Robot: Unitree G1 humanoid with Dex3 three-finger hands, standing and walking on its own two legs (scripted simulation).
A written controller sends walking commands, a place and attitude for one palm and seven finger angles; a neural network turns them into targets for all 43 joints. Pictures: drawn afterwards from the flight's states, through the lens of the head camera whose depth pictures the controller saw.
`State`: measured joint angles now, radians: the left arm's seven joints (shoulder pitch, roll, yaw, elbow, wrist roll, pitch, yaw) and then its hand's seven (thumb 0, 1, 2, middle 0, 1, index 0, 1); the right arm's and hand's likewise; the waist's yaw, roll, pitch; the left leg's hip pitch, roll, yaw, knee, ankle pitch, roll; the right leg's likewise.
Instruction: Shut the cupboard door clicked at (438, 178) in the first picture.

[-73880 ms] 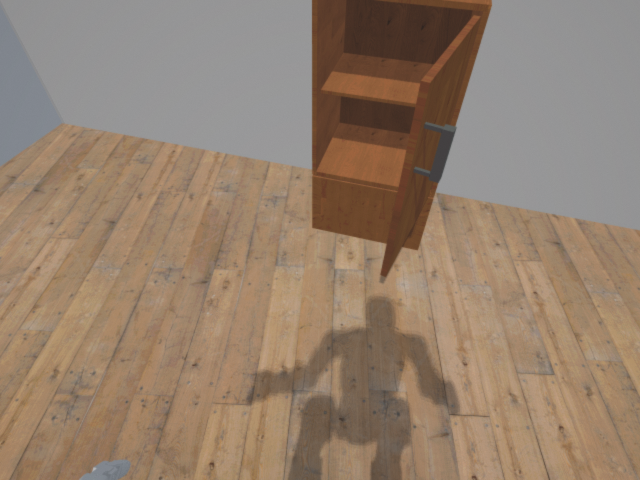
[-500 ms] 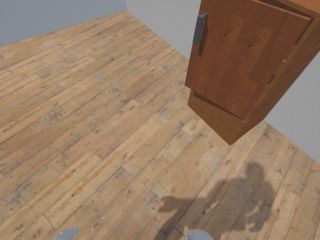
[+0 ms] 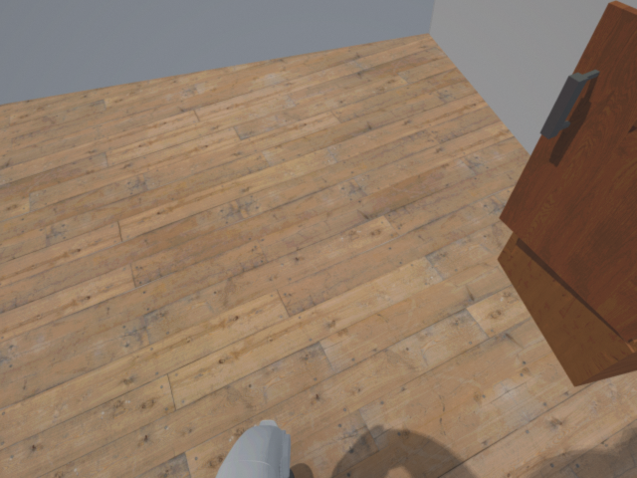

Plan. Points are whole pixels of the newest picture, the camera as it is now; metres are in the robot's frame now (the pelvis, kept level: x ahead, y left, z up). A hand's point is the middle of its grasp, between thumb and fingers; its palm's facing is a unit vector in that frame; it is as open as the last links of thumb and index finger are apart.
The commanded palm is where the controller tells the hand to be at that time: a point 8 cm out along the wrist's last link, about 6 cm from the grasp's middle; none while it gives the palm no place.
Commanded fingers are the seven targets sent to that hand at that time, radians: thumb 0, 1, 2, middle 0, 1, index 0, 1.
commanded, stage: walk to a spot facing it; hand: left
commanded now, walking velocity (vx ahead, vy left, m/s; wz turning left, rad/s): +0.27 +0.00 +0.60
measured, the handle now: (570, 104) +0.80 -0.45 -0.02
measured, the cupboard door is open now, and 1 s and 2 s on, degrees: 14 14 14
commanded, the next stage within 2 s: turn to face it in 0.76 s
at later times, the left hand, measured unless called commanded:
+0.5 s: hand (179, 378) +0.27 +0.26 -0.15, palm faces +0.24 -0.95 -0.20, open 7.3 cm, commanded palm none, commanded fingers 0.00 0.90 0.90 -0.20 -0.30 -0.20 -0.30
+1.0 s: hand (202, 396) +0.25 +0.22 -0.18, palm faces +0.54 -0.81 -0.22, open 7.3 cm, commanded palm none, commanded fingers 0.00 0.90 0.90 -0.20 -0.30 -0.20 -0.30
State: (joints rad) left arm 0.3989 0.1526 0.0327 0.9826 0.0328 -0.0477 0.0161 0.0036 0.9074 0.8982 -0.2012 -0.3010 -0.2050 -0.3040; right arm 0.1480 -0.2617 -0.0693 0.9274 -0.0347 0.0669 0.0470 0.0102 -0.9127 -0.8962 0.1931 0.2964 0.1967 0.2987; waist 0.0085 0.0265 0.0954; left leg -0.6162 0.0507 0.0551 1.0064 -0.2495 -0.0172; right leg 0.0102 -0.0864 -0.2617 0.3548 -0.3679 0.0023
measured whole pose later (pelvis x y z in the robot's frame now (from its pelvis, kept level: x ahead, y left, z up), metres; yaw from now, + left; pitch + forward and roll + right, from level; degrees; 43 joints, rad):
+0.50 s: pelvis +0.17 +0.03 +0.00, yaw +15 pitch +1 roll -1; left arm 0.10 0.22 0.07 0.84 0.03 0.01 -0.02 0.00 0.91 0.90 -0.20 -0.30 -0.20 -0.30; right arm 0.29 -0.18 -0.03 0.96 -0.03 -0.02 0.01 0.01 -0.91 -0.90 0.20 0.30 0.20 0.30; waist -0.03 -0.02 0.07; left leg -0.15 -0.07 -0.03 0.40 -0.26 0.08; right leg -0.63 -0.13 0.01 0.93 -0.18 0.09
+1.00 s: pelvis +0.31 +0.04 -0.01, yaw +32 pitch +1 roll +0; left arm 0.26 0.19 0.04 0.92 0.03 0.00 0.02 0.00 0.91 0.90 -0.20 -0.30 -0.21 -0.30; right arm 0.15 -0.23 -0.05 0.92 -0.02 0.04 0.01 0.01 -0.91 -0.90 0.19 0.30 0.20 0.30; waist 0.02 -0.01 0.10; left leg -0.42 0.05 0.04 0.76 -0.32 -0.03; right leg -0.22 -0.13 -0.24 0.54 -0.32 0.02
